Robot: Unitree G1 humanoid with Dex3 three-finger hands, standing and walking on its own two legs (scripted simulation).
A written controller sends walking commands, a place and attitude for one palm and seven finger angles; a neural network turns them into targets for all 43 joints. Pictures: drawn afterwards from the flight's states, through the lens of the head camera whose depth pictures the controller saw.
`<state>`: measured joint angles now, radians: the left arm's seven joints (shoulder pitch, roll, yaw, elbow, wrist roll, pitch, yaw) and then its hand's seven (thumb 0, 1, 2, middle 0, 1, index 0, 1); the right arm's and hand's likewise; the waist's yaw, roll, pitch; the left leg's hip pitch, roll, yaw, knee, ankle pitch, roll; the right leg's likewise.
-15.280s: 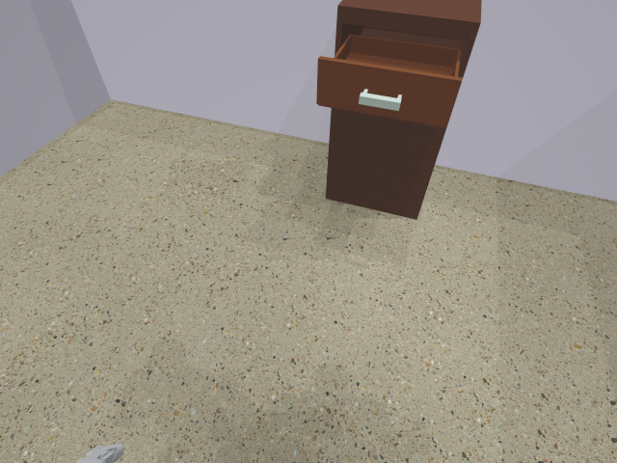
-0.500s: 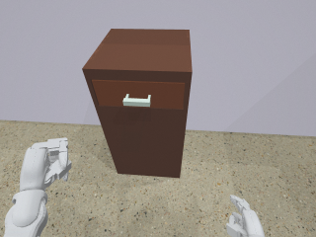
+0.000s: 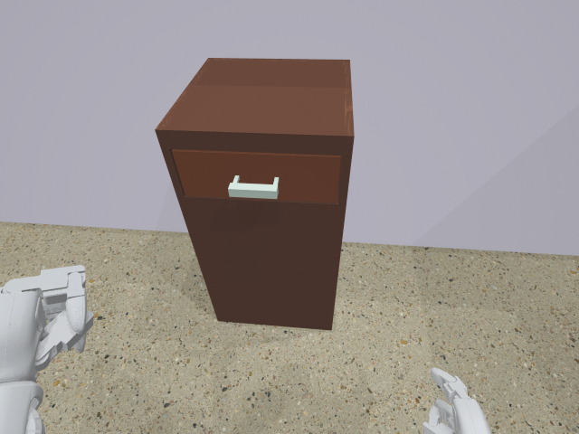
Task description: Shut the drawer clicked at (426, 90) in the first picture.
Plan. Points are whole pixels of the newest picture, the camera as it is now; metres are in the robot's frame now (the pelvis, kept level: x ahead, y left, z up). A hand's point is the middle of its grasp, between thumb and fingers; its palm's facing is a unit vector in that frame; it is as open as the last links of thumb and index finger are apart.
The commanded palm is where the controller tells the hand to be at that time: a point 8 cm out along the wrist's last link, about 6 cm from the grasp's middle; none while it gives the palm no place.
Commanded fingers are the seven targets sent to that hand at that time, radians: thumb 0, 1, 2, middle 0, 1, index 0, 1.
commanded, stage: step back with the hand held close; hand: left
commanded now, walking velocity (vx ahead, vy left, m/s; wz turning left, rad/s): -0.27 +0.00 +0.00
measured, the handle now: (255, 185) +0.66 +0.17 -0.05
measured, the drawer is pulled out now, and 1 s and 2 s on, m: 0.00 0.00 0.00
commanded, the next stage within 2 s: stop stepping back and stand still in 1.14 s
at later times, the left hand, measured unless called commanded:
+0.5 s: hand (43, 352) +0.14 +0.26 +0.16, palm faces +0.33 -0.80 -0.51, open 3.2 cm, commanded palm +0.08 +0.30 +0.17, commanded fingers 0.00 0.90 0.90 -1.40 -1.60 -1.40 -1.60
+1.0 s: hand out of the picture +0.06 +0.28 +0.16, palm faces +0.41 -0.74 -0.53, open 3.2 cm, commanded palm -0.01 +0.31 +0.17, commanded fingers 0.00 0.90 0.90 -1.40 -1.60 -1.40 -1.60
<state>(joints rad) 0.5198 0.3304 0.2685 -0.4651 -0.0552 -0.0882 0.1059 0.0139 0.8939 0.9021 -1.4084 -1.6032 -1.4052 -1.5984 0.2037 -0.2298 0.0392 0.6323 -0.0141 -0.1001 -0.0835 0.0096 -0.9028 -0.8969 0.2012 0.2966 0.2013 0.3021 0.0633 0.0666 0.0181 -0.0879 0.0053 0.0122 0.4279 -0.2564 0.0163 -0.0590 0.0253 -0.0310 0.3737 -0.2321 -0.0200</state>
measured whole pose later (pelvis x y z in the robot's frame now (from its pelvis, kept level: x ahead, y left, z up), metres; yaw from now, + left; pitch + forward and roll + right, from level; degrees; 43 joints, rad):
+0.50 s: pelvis -0.05 +0.02 +0.00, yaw -1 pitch +0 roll +0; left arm 0.62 0.40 0.36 -0.53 -0.04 -0.20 0.12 0.01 0.89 0.90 -1.41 -1.60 -1.40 -1.60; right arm 0.17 -0.22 -0.01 0.54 0.00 0.01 -0.08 0.01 -0.90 -0.90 0.20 0.30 0.20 0.30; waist 0.01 0.03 0.02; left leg -0.28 -0.03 0.04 0.46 -0.18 0.05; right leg -0.28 -0.01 0.00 0.45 -0.17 0.02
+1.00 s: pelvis -0.12 +0.02 -0.02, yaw +4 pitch +6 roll -3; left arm 0.63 0.45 0.46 -0.60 -0.01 -0.29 0.14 0.01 0.89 0.90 -1.41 -1.60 -1.41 -1.60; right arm 0.26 -0.19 -0.01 0.59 -0.02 -0.09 -0.07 0.01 -0.90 -0.90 0.20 0.30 0.20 0.30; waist -0.03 0.00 -0.06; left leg -0.55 0.02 0.02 0.51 -0.06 0.06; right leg -0.16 0.09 0.02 0.58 -0.37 0.00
